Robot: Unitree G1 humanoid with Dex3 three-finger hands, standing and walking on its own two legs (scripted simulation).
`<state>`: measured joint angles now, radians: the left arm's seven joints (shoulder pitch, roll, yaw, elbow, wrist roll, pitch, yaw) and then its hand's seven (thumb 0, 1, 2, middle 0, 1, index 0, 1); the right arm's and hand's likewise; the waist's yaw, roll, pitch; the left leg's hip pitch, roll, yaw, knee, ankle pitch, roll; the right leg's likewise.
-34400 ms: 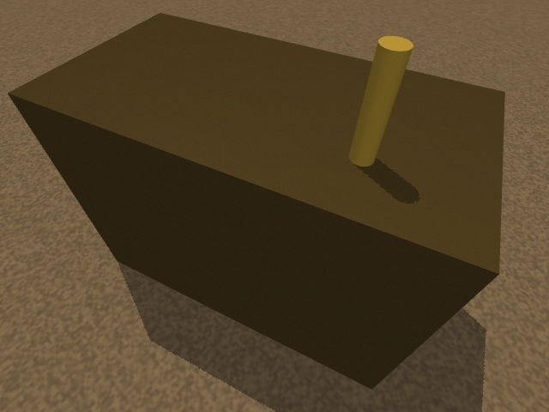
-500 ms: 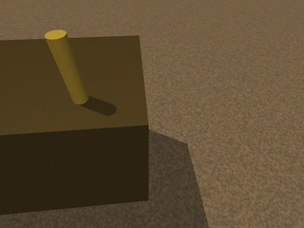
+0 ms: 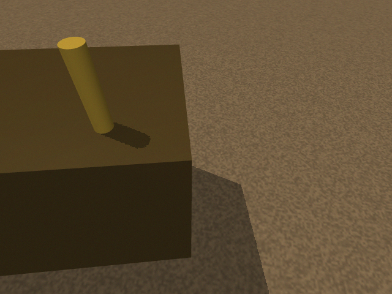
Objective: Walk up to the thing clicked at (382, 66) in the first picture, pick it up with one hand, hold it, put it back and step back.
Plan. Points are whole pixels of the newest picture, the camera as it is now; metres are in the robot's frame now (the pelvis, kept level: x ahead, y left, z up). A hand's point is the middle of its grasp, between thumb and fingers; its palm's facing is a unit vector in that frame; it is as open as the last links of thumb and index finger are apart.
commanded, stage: stand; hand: left
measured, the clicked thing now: (90, 91) +0.52 +0.24 +0.13
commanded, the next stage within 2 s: step back in 0.56 s
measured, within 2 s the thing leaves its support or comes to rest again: neither
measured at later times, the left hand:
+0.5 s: hand out of the picture +0.07 +0.25 -0.16, palm faces -0.04 -0.94 -0.34, open 7.4 cm
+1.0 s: hand out of the picture +0.05 +0.29 -0.18, palm faces -0.01 -0.92 -0.39, open 7.4 cm
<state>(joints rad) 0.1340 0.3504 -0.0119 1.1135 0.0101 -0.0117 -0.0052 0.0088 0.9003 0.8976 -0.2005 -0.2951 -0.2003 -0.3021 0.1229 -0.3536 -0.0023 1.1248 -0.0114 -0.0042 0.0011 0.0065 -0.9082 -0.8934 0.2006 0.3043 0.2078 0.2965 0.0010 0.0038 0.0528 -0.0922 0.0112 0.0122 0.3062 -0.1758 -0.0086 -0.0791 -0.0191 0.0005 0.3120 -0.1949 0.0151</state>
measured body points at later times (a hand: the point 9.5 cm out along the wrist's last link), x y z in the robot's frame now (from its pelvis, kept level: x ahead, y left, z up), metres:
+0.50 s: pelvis +0.00 +0.00 +0.00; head +0.01 +0.00 +0.45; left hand +0.07 +0.30 -0.13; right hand +0.07 -0.30 -0.13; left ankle +0.00 +0.12 -0.75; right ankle -0.01 -0.13 -0.75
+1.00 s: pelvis -0.08 +0.03 -0.03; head -0.01 +0.03 +0.41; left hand +0.05 +0.34 -0.15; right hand +0.02 -0.31 -0.14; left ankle -0.12 +0.14 -0.73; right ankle -0.01 -0.13 -0.75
